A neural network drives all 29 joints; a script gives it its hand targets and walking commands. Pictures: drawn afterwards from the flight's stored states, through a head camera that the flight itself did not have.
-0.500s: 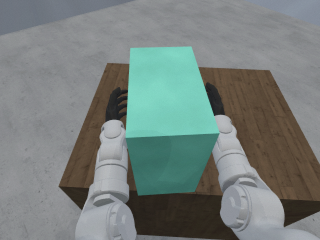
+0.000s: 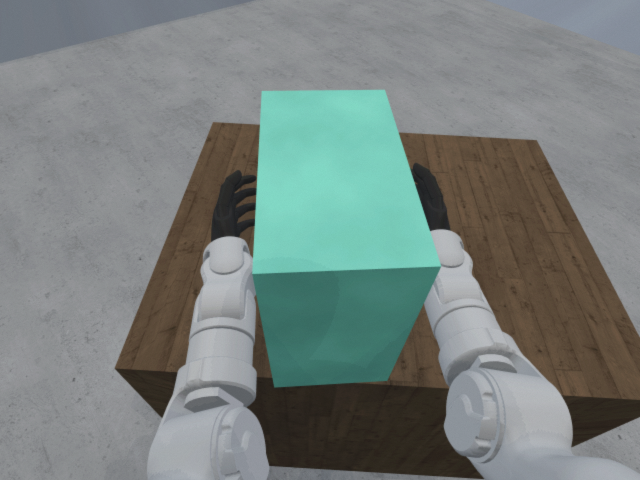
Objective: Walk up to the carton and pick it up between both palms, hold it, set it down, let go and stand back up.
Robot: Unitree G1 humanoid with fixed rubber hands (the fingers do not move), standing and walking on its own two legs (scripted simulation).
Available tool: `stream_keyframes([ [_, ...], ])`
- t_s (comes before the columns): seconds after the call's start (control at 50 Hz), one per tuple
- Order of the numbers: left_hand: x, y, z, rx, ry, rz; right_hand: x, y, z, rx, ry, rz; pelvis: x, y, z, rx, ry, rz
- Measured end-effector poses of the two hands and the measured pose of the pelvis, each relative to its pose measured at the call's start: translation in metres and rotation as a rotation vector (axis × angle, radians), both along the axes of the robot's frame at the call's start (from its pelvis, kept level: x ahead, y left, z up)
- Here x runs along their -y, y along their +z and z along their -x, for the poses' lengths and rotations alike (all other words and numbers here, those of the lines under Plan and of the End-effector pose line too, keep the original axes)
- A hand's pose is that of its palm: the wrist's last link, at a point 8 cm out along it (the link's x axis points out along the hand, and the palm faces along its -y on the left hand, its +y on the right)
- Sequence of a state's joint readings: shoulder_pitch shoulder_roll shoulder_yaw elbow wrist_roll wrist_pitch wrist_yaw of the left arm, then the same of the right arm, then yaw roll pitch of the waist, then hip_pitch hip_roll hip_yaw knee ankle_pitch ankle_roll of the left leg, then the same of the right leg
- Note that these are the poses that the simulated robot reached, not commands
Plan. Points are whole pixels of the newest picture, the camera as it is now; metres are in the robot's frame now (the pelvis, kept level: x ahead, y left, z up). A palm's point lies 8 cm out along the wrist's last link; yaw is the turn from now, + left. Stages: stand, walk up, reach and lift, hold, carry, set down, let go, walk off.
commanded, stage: reach and lift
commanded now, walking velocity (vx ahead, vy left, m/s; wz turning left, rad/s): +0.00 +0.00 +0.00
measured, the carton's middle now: (327, 243) +0.41 +0.05 +0.05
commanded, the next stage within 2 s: none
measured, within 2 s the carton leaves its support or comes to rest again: leaves its support in 0.08 s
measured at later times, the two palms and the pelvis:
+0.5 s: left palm (213, 220) +0.35 +0.18 +0.14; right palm (436, 211) +0.39 -0.08 +0.16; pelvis -0.02 +0.00 +0.00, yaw +2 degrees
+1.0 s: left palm (202, 198) +0.34 +0.18 +0.18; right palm (448, 194) +0.37 -0.08 +0.20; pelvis -0.04 +0.02 +0.00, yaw +1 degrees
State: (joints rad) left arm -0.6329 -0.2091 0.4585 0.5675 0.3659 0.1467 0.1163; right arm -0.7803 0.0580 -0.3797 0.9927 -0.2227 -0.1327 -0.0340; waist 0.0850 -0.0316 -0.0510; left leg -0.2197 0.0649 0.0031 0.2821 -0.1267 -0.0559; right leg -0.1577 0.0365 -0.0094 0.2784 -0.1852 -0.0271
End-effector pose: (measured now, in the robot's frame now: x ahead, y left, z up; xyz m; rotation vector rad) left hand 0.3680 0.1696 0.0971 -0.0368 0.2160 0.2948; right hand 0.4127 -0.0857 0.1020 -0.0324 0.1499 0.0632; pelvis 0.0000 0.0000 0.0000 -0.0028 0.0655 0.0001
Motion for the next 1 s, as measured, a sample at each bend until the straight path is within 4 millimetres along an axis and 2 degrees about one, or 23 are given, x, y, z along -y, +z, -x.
stream_keyframes([
  [0.28, -0.005, 0.010, 0.012, 0.014, -0.008, -0.002, -0.006, 0.014, 0.015, 0.019, -0.025, 0.005, 0.001, -0.001, 0.009, 0.033, 0.016, 0.004],
  [0.56, -0.007, 0.053, 0.019, 0.036, -0.046, -0.008, -0.008, 0.062, 0.030, 0.041, -0.067, -0.002, -0.001, -0.002, 0.027, 0.105, 0.032, 0.005],
  [0.84, -0.007, 0.068, 0.027, 0.007, -0.079, -0.027, -0.006, 0.074, 0.045, 0.011, -0.096, -0.030, -0.012, -0.003, 0.039, 0.120, 0.022, 0.009],
  [1.0, -0.009, 0.086, 0.024, 0.026, -0.088, -0.032, -0.009, 0.096, 0.045, 0.031, -0.104, -0.036, -0.017, -0.004, 0.039, 0.113, 0.023, 0.011],
])
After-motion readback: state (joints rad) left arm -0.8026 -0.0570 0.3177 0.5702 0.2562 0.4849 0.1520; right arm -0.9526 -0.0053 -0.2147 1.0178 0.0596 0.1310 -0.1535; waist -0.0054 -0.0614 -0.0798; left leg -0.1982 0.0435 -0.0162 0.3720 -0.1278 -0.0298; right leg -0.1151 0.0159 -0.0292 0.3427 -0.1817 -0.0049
